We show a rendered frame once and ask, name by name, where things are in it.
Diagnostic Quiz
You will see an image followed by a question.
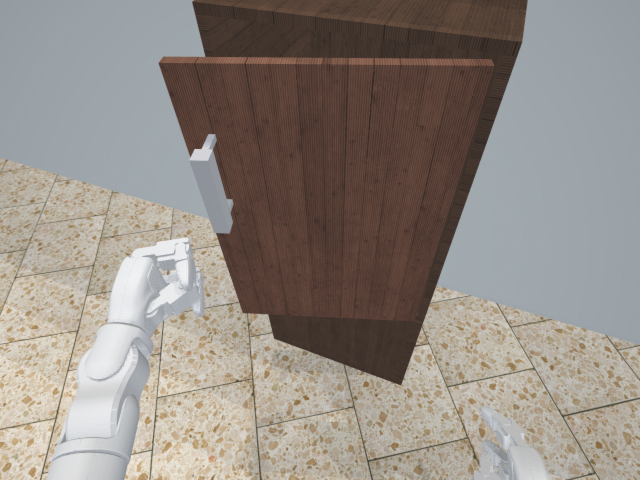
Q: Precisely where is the left robot hand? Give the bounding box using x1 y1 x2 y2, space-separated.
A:
107 238 205 338

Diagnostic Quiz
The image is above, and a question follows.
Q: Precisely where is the robot left forearm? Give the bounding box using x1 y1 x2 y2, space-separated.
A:
46 323 154 480

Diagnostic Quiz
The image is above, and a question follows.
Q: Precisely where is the right robot hand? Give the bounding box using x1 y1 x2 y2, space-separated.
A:
474 405 550 480

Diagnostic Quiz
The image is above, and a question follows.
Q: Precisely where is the handle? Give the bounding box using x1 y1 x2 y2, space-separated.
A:
189 134 234 234

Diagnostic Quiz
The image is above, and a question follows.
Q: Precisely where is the cupboard door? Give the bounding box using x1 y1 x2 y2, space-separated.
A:
159 57 494 321

